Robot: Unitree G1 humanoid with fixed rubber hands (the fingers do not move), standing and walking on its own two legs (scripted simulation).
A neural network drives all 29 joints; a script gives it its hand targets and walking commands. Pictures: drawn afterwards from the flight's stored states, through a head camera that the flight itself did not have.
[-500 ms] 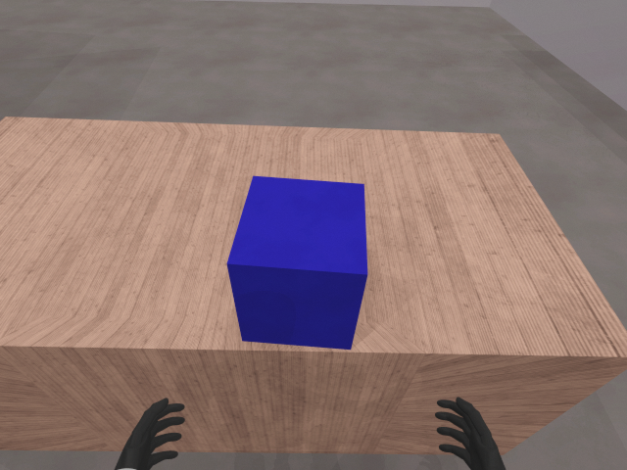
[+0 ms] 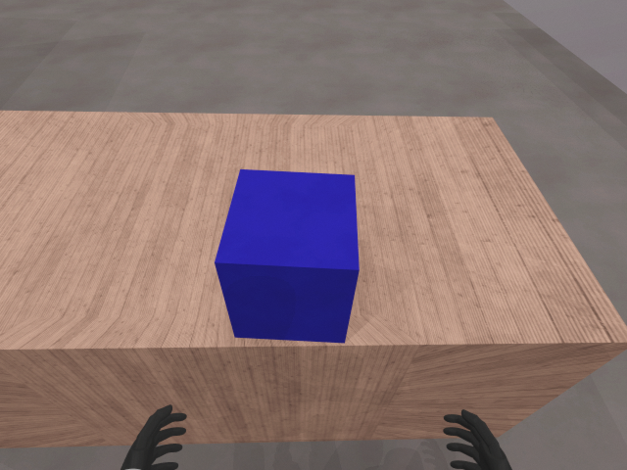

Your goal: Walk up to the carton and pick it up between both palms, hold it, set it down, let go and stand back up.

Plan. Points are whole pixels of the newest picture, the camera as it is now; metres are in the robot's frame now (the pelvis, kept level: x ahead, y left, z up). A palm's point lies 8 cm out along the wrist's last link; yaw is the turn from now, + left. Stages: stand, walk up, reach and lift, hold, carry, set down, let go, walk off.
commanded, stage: let go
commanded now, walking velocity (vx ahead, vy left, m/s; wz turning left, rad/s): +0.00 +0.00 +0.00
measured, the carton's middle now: (293, 257) +0.46 +0.04 -0.03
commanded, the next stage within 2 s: stand in 0.36 s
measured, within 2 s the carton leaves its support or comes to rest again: neither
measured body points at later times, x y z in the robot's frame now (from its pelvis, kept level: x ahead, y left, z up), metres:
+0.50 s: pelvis +0.00 +0.00 -0.01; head -0.01 +0.00 +0.44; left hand +0.14 +0.23 -0.11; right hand +0.12 -0.24 -0.13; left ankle +0.00 +0.12 -0.74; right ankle -0.02 -0.10 -0.74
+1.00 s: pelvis +0.00 +0.01 +0.00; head -0.01 +0.01 +0.45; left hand +0.01 +0.23 -0.16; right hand -0.03 -0.21 -0.17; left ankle +0.00 +0.12 -0.74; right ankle -0.02 -0.10 -0.74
